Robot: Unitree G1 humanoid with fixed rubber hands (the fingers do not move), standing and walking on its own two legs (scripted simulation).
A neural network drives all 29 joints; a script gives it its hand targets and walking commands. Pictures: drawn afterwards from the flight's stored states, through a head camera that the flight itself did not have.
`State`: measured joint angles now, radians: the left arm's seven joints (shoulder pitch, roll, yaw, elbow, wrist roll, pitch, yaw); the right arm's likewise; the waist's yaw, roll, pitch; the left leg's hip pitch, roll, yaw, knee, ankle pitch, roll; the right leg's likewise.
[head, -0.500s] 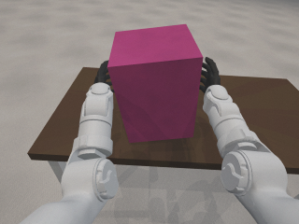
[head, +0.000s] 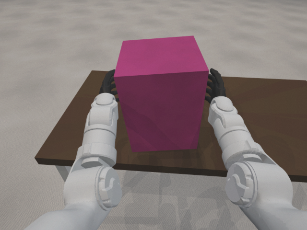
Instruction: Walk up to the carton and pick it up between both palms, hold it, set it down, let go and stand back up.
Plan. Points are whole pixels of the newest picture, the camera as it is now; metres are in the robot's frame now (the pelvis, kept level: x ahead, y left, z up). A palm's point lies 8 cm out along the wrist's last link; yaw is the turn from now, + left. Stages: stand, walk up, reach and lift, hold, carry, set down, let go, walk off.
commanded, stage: set down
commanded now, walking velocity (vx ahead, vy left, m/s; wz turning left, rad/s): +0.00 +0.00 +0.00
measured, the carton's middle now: (161, 96) +0.46 +0.00 +0.15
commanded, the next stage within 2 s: none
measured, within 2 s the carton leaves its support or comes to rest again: rests again in 1.58 s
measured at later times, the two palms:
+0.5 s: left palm (110, 103) +0.43 +0.15 +0.15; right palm (212, 107) +0.41 -0.15 +0.14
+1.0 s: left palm (112, 111) +0.44 +0.15 +0.11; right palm (208, 113) +0.43 -0.14 +0.11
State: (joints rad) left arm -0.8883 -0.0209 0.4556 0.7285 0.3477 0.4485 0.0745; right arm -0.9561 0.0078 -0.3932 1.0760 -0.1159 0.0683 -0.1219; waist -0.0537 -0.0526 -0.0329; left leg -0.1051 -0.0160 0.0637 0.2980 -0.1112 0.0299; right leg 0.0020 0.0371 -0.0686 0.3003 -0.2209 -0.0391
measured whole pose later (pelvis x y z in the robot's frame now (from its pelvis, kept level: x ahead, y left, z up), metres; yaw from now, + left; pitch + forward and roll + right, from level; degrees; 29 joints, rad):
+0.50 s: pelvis +0.01 +0.00 +0.00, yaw -1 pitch +1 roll +0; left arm -0.90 -0.02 0.49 0.84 0.34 0.30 0.09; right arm -0.90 0.06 -0.59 1.03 -0.30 0.01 -0.04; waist -0.02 -0.06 -0.07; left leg -0.20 -0.01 0.09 0.28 -0.10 0.03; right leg -0.11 0.04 -0.05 0.31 -0.21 -0.04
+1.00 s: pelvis +0.02 +0.00 +0.00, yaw -2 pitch +6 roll +0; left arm -0.84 -0.05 0.48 0.82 0.33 0.23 0.10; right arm -0.86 0.05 -0.54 1.04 -0.28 -0.06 -0.05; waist 0.01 -0.04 -0.08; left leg -0.28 0.00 0.10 0.30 -0.12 0.03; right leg -0.19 0.05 -0.04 0.30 -0.20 -0.03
